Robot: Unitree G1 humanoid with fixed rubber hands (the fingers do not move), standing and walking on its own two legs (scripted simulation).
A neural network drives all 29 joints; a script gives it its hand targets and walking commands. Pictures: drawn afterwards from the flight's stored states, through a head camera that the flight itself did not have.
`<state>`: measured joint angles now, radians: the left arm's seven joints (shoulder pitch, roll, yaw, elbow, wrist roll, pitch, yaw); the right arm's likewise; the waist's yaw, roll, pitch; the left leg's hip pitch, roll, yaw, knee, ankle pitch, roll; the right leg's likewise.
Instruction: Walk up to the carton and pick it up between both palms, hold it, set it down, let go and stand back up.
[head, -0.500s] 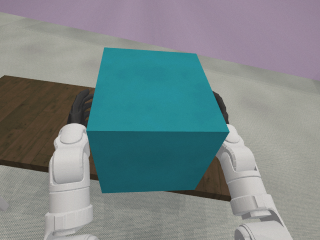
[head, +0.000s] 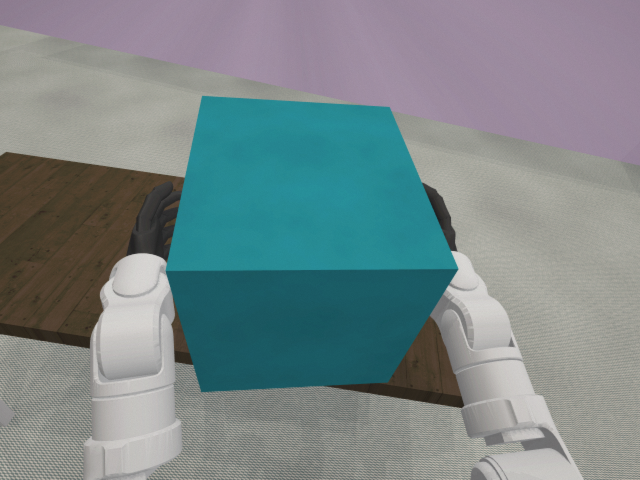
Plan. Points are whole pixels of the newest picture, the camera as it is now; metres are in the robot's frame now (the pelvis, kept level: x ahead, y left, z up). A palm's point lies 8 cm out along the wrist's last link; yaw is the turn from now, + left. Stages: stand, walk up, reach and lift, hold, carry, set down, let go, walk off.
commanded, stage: hold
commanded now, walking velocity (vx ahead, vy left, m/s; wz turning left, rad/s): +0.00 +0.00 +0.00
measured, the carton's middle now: (298, 244) +0.38 +0.01 +0.14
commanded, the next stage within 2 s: set down in 0.46 s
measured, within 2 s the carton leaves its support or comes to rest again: neither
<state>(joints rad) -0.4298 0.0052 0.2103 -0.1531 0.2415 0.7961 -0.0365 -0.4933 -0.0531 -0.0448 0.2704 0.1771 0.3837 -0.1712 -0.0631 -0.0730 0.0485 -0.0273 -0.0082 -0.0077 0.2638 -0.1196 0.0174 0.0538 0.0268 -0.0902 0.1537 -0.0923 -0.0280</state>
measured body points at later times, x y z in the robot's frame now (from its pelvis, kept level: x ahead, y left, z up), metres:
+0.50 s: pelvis +0.00 +0.00 +0.00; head -0.03 +0.03 +0.45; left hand +0.35 +0.17 +0.17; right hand +0.36 -0.16 +0.17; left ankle +0.03 +0.10 -0.75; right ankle +0.01 -0.10 -0.75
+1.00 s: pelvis +0.03 +0.00 +0.00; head +0.03 +0.03 +0.45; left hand +0.39 +0.16 +0.11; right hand +0.37 -0.17 +0.10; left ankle +0.03 +0.10 -0.75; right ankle +0.01 -0.10 -0.75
